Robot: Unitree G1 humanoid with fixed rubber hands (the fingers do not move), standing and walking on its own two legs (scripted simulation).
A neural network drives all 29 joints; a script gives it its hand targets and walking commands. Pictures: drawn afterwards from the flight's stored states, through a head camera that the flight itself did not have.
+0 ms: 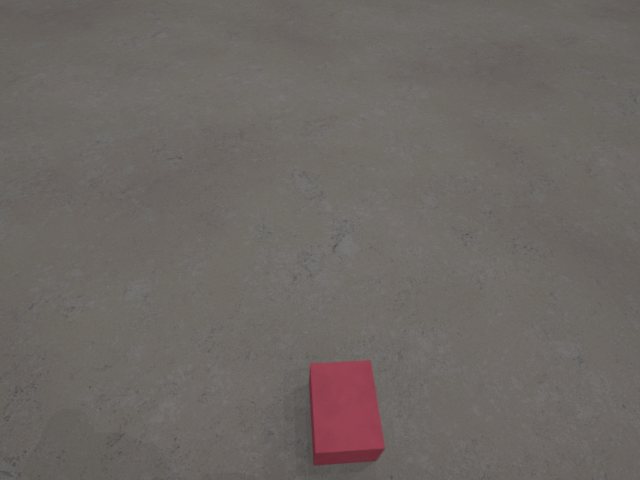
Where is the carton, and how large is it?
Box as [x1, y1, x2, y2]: [309, 360, 384, 464]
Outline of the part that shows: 370,360 310,363 309,388 314,464 375,460 383,450 384,444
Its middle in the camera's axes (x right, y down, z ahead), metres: +0.07 +0.50 +1.12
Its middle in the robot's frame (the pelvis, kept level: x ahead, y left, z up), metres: +0.41 -0.09 -0.70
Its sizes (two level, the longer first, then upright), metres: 0.236 0.180 0.153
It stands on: the floor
